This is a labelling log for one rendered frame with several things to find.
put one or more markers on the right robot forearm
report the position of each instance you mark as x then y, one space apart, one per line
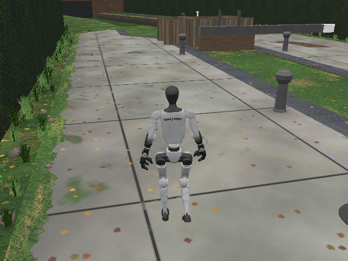
199 143

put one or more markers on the robot left foot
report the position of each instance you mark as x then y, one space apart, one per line
165 216

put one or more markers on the robot left upper arm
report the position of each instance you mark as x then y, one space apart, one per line
153 125

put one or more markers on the robot left hand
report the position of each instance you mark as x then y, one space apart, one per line
143 162

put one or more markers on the robot right hand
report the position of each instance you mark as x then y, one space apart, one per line
198 153

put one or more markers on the robot right upper arm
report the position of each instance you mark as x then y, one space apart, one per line
193 123

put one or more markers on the robot right thigh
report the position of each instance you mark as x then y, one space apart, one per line
185 168

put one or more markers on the left robot forearm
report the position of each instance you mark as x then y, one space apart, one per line
146 147

